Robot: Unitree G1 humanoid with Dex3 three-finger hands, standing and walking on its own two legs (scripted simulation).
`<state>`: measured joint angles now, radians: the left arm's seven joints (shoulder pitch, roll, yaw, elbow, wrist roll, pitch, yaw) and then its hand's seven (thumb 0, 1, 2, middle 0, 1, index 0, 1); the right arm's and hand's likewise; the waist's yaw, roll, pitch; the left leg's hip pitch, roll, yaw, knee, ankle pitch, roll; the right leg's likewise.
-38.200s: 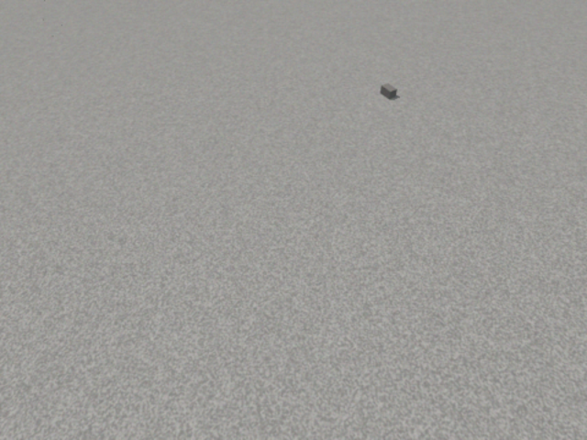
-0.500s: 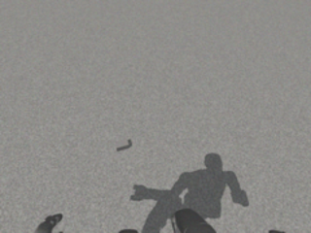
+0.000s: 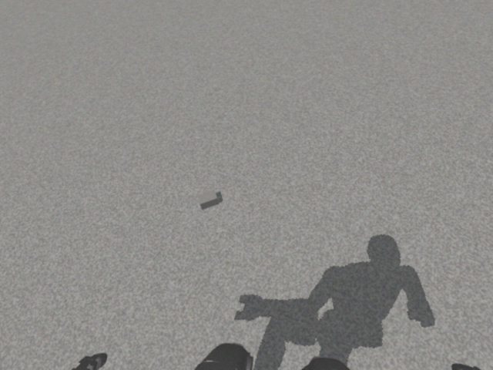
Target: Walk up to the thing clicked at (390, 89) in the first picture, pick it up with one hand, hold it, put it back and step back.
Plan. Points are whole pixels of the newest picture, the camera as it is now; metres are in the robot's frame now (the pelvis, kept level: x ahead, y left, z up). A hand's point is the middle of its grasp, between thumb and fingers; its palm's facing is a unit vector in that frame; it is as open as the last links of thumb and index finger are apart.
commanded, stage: step back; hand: left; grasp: from above
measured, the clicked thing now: (208, 199) +0.87 +0.31 -0.74
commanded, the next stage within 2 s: stand in 1.42 s
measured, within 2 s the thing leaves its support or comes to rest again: neither
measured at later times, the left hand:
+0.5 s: hand out of the picture -0.13 +0.24 -0.16, palm faces +0.01 -0.92 -0.40, open 7.4 cm
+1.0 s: hand out of the picture -0.09 +0.28 -0.14, palm faces +0.01 -0.92 -0.40, open 7.4 cm
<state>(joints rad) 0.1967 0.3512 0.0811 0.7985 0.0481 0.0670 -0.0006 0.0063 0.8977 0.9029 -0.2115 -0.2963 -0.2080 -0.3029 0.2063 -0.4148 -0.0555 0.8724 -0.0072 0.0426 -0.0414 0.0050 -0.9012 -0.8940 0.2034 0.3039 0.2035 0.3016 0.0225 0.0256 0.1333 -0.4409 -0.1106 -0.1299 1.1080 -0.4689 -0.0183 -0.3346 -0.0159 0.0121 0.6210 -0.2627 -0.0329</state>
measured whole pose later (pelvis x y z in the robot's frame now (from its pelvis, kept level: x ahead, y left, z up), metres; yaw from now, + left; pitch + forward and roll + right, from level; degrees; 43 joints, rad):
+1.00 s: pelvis -0.18 -0.01 +0.01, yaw +2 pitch -3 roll +0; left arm 0.18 0.43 0.08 0.95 0.02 -0.01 -0.02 0.01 0.90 0.90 -0.21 -0.30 -0.20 -0.30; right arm 0.33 -0.36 -0.07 0.97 -0.04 -0.04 0.02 0.01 -0.90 -0.89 0.21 0.30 0.21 0.30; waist -0.03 -0.03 0.09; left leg -0.18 -0.02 -0.02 0.52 -0.29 0.02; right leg -0.41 -0.04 0.00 0.84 -0.41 -0.02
